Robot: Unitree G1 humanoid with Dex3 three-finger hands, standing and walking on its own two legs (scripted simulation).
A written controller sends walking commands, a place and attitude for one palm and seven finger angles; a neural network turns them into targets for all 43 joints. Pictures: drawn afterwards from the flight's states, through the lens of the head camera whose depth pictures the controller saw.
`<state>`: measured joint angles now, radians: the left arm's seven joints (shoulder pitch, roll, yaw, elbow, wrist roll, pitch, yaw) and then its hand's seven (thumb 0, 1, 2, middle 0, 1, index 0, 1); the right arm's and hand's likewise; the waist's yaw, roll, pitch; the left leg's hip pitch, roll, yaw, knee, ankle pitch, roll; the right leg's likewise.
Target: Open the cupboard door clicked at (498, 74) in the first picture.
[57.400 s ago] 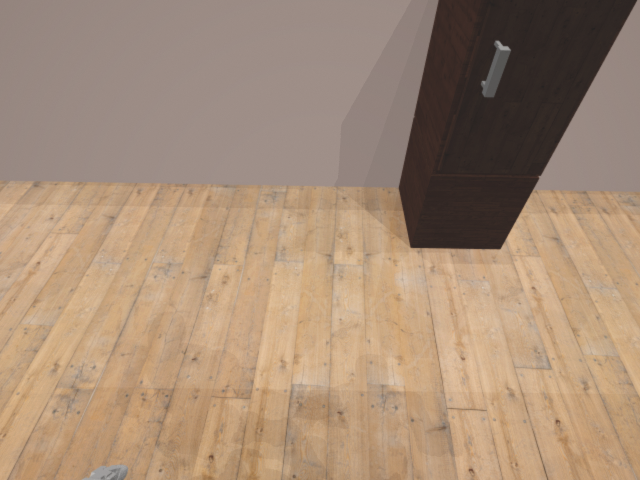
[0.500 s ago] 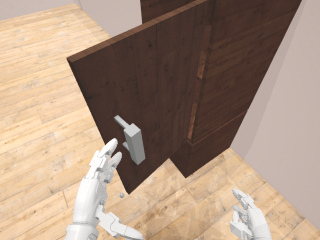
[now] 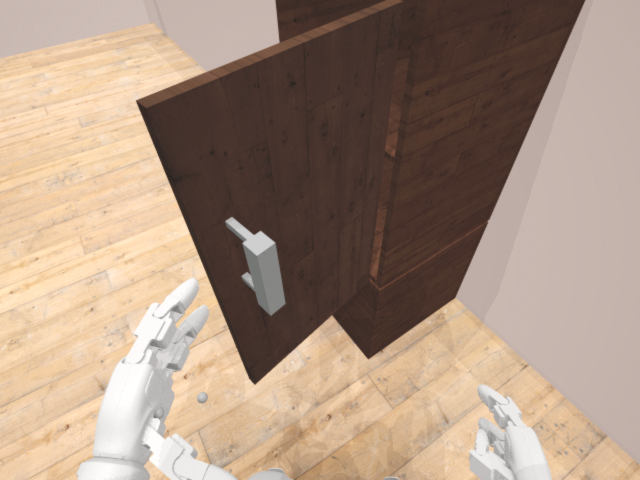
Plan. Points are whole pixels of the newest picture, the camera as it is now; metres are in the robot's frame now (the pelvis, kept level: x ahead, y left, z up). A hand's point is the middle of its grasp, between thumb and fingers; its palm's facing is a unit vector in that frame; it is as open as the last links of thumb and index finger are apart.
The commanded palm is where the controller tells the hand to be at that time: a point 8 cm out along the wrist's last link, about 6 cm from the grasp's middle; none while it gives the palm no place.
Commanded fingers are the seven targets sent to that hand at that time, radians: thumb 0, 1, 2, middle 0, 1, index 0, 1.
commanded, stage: draw the hand back to the body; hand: left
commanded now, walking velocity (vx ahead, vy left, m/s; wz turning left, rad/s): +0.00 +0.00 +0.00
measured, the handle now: (254, 265) +0.35 +0.11 +0.09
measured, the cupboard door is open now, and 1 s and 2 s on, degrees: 100 100 100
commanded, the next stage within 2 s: step back with the hand held close in 1.42 s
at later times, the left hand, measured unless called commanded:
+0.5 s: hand (99, 364) +0.20 +0.21 +0.15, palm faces +0.17 -0.95 -0.27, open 15.3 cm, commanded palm +0.16 +0.26 +0.18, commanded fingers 0.00 -0.01 0.51 -0.17 -0.30 -0.17 -0.30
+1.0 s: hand out of the picture +0.23 +0.28 +0.22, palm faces +0.41 -0.82 -0.39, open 9.6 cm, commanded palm +0.18 +0.32 +0.24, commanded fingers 0.00 0.87 0.88 -0.20 -0.30 -0.20 -0.30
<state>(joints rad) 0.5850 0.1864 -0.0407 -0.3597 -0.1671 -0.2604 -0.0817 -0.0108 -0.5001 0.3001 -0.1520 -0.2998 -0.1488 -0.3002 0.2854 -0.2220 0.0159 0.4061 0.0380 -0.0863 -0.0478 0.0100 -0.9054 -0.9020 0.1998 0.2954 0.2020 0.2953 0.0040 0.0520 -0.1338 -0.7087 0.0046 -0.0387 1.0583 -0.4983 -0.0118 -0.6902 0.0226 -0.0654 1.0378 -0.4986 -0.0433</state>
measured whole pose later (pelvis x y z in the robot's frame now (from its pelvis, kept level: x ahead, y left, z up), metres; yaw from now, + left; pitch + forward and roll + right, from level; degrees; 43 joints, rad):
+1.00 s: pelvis +0.03 +0.03 +0.07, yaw -1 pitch -3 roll -1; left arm 0.50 0.34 0.29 -0.43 -0.06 -0.05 0.12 0.01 0.53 0.74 -0.19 -0.30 -0.19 -0.30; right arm 0.21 -0.22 0.04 0.60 0.01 -0.12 -0.09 0.01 -0.90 -0.90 0.20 0.30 0.20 0.30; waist 0.07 0.05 -0.01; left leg -0.15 -0.02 0.00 0.50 -0.30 0.03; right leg -0.13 0.00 -0.02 0.47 -0.28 0.00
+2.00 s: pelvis -0.02 +0.04 +0.07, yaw -2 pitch +0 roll -1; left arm 0.57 0.43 0.41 -0.50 -0.04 -0.16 0.14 0.02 0.89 0.90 -0.21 -0.30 -0.21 -0.30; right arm 0.18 -0.23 -0.02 0.55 0.02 0.00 -0.09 0.01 -0.91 -0.90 0.20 0.30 0.20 0.30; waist 0.00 0.00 0.06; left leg -0.29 -0.01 0.03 0.49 -0.21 0.04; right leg -0.27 0.01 0.01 0.45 -0.18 0.01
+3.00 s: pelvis -0.22 +0.03 +0.07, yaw -1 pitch +2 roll -2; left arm 0.56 0.46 0.42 -0.56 -0.07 -0.12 0.16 0.02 0.89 0.90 -0.21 -0.30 -0.21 -0.30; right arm 0.16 -0.17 0.02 0.60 -0.01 -0.11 -0.06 0.01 -0.90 -0.90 0.20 0.30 0.20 0.30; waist 0.00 -0.02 -0.01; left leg -0.42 0.02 0.02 0.29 0.03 0.02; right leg -0.16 0.05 -0.05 0.60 -0.50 -0.02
